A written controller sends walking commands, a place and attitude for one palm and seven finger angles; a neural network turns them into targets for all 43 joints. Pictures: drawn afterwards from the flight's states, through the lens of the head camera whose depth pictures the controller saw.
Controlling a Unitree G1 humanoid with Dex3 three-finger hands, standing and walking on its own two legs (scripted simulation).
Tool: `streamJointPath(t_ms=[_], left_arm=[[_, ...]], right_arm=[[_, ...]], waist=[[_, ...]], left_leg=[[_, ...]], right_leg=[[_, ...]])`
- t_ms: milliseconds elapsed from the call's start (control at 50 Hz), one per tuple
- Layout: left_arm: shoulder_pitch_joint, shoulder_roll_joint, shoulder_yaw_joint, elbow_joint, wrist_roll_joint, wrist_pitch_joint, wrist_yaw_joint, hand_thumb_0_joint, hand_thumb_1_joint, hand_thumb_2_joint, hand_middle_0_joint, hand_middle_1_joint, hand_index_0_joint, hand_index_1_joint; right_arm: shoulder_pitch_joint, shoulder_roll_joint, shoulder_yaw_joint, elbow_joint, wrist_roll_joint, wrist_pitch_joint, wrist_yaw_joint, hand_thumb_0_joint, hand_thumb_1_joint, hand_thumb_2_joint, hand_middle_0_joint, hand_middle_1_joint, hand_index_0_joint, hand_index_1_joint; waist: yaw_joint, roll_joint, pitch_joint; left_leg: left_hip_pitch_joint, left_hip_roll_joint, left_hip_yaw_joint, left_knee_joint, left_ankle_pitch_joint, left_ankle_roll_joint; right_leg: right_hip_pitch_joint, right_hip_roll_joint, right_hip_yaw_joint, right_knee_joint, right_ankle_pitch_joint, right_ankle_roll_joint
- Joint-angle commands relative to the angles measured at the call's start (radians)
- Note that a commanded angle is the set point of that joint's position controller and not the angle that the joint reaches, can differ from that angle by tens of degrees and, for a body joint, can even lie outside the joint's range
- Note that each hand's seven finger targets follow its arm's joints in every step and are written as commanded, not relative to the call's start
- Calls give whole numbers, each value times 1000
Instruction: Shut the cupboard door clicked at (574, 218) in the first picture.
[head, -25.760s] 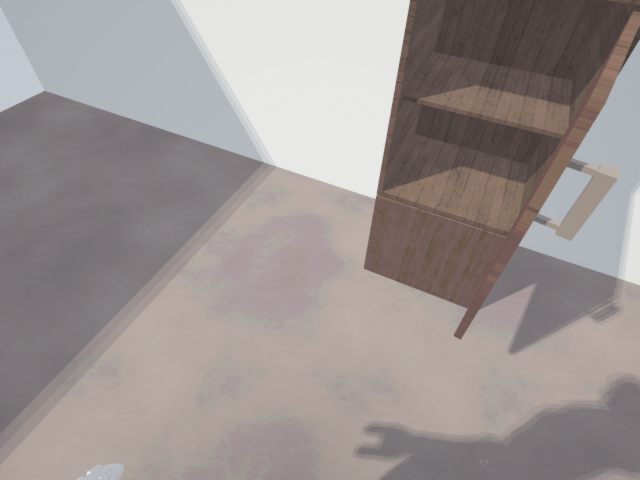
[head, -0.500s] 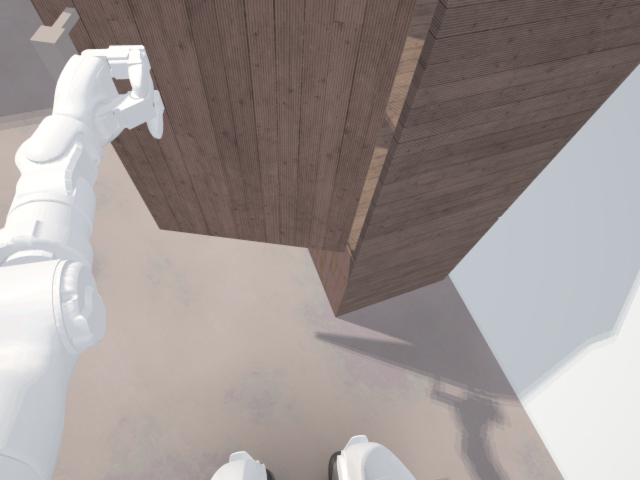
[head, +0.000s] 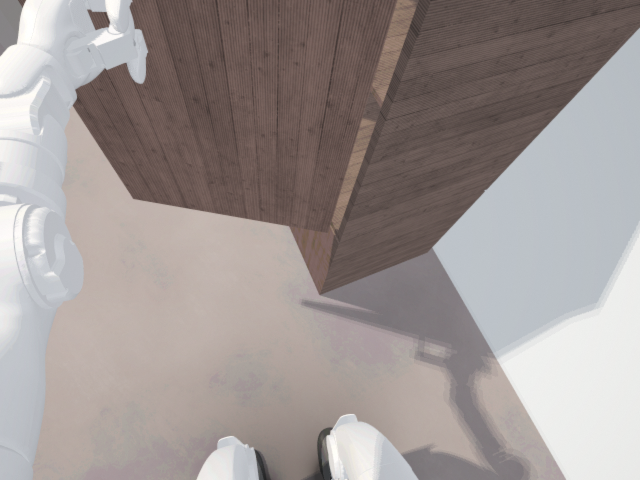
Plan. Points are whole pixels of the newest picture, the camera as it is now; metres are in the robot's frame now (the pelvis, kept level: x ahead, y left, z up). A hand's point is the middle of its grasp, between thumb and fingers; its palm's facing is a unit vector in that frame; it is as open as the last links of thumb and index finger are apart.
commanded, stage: push the door shut along its arc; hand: left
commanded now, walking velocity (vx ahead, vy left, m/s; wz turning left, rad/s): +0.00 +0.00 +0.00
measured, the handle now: (28, 22) +0.62 +0.21 +0.13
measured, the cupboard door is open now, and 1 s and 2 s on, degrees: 58 47 47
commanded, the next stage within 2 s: pull the fist back off the door in 0.18 s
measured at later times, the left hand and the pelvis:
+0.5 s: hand (157, 16) +0.62 +0.09 +0.13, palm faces +0.12 -0.99 -0.02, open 3.1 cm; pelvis +0.01 +0.00 -0.01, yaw +0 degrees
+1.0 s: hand (156, 82) +0.53 +0.09 +0.13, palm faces +0.06 -1.00 +0.01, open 3.1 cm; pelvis +0.02 -0.01 +0.02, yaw +0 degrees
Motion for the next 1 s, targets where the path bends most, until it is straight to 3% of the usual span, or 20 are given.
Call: streamJointPath(t_ms=[0,100,140,260,280,300,320,380,400,420,500,620,680,720,760,820,880,920,940,980], left_arm=[[-609,142,0,-192,-12,-55,-11,0,900,900,-1300,-1500,-1300,-1500],[-660,114,-27,-167,8,-41,-3,0,900,900,-1300,-1500,-1300,-1500],[-714,111,-33,-212,9,-50,-2,0,900,900,-1300,-1500,-1300,-1500],[-731,101,-42,-171,22,-19,-8,0,900,900,-1300,-1500,-1300,-1500],[-737,167,193,-175,-45,14,198,0,900,900,-1300,-1500,-1300,-1500],[-693,115,150,-168,-15,29,302,0,900,900,-1300,-1500,-1300,-1500],[-660,92,175,-171,-2,25,393,0,900,900,-1300,-1500,-1300,-1500],[-611,18,133,-313,132,-47,623,0,900,900,-1300,-1500,-1300,-1500],[-583,-15,91,-318,177,-73,654,0,900,900,-1300,-1500,-1300,-1500],[-589,-57,49,-333,194,-97,656,0,900,900,-1300,-1500,-1300,-1500],[-525,8,101,-339,150,-106,574,0,900,900,-1300,-1500,-1300,-1500],[-378,68,186,-361,104,-164,564,0,900,900,-1300,-1500,-1300,-1500],[-244,-10,139,-360,108,-198,554,0,900,900,-1300,-1500,-1300,-1500],[-182,-75,94,-335,88,-191,532,0,900,900,-1300,-1500,-1300,-1500],[-156,-80,102,-345,63,-178,513,0,900,900,-1300,-1500,-1300,-1500],[-163,-193,17,-427,27,-188,493,0,900,900,-1300,-1500,-1300,-1500],[-191,-257,-30,-494,10,-213,502,0,900,900,-1300,-1500,-1300,-1500],[-205,-280,-50,-501,5,-218,517,0,900,900,-1300,-1500,-1300,-1500],[-207,-222,-2,-515,11,-227,529,0,900,900,-1300,-1500,-1300,-1500],[-192,-294,-54,-537,16,-232,542,0,900,900,-1300,-1500,-1300,-1500]], right_arm=[[227,-204,-72,6,-2,-13,-19,0,-900,-900,200,300,200,300],[235,-208,-72,22,-7,-15,-17,0,-900,-900,200,300,200,300],[246,-209,-74,27,-10,-20,-16,0,-900,-900,200,300,200,300],[252,-205,-72,41,-15,-17,-10,0,-900,-900,200,300,200,300],[312,-170,-51,-5,-32,-21,9,0,-900,-900,200,300,200,300],[317,-168,-50,-17,-39,-23,34,0,-900,-900,200,300,200,300],[336,-167,-59,-23,-55,-21,52,0,-900,-900,200,300,200,300],[355,-150,-70,-44,-99,-10,115,0,-900,-900,200,300,200,300],[360,-149,-80,-38,-103,-5,133,0,-900,-900,200,300,200,300],[367,-150,-88,-31,-104,-1,141,0,-900,-900,200,300,200,300],[356,-158,-102,-37,-74,29,135,0,-900,-900,200,300,200,300],[323,-140,-93,-56,-57,32,116,0,-900,-900,200,300,200,300],[293,-130,-101,-66,-50,27,121,0,-900,-900,200,300,200,300],[282,-132,-108,-69,-39,34,118,0,-900,-900,200,300,200,300],[263,-136,-111,-69,-31,39,114,0,-900,-900,200,300,200,300],[229,-123,-116,-79,-17,40,106,0,-900,-900,200,300,200,300],[191,-118,-119,-62,-15,30,103,0,-900,-900,200,300,200,300],[179,-119,-121,-53,-12,26,97,0,-900,-900,200,300,200,300],[169,-124,-120,-47,-12,23,95,0,-900,-900,200,300,200,300],[139,-113,-119,-53,-11,16,95,0,-900,-900,200,300,200,300]], waist=[[-78,141,-511],[-100,168,-519],[-101,210,-577],[-113,204,-579],[-69,236,-591],[-68,225,-605],[-74,145,-613],[-47,200,-643],[-46,205,-647],[-62,183,-657],[-11,154,-708],[30,47,-578],[54,39,-540],[51,11,-496],[64,-10,-475],[61,40,-475],[59,48,-474],[52,38,-458],[72,49,-483],[72,47,-491]], left_leg=[[473,-12,-101,-25,452,0],[477,-6,-110,5,448,2],[530,-4,-119,16,500,-1],[506,-9,-114,40,513,2],[404,6,-126,25,493,-7],[388,4,-127,10,494,-14],[389,6,-140,8,513,-13],[420,4,-118,22,594,-21],[442,5,-118,16,605,-25],[476,5,-125,12,629,-25],[482,-17,-83,-47,601,-20],[391,-29,-41,-111,509,-5],[399,-34,-23,-127,513,-7],[408,-35,-13,-143,510,-5],[409,-37,-9,-156,491,-6],[487,-34,-10,-162,512,-9],[547,-27,-32,-156,512,-16],[555,-28,-35,-157,483,-16],[558,-29,-43,-160,482,-20],[577,-29,-45,-158,499,-22]], right_leg=[[36,38,33,-63,328,-12],[-39,41,22,-45,291,-14],[-55,44,20,-28,308,-16],[-64,53,9,-15,328,-21],[14,38,31,-39,334,-12],[37,37,30,-28,341,-5],[49,36,16,-23,350,3],[38,34,16,-12,393,7],[36,36,14,-13,390,4],[41,38,13,-20,405,4],[232,43,35,-66,506,-4],[368,39,52,-111,556,3],[380,37,52,-116,574,1],[389,36,49,-131,576,2],[396,36,50,-140,571,4],[372,33,45,-148,552,1],[310,35,38,-146,499,1],[299,32,34,-145,466,1],[304,30,36,-136,459,-1],[295,27,33,-130,460,-1]])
